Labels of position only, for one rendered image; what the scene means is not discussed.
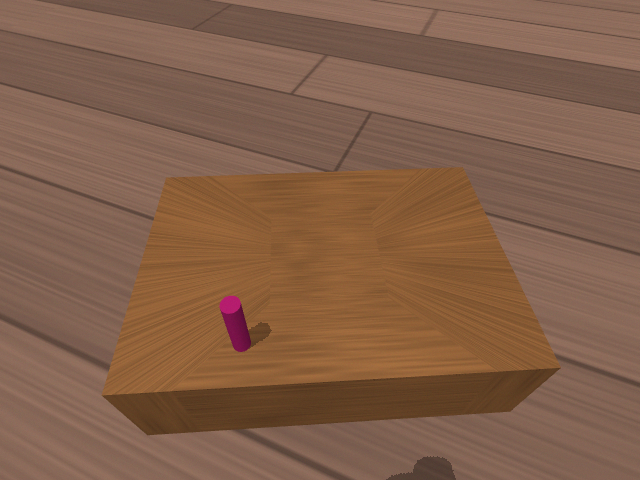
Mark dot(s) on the can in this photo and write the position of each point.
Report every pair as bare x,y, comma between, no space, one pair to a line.
235,322

